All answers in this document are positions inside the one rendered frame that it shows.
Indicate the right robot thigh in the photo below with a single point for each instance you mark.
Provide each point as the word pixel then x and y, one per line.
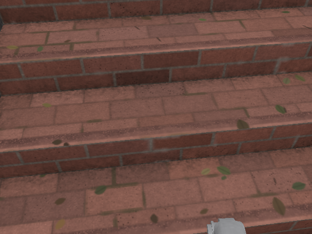
pixel 226 225

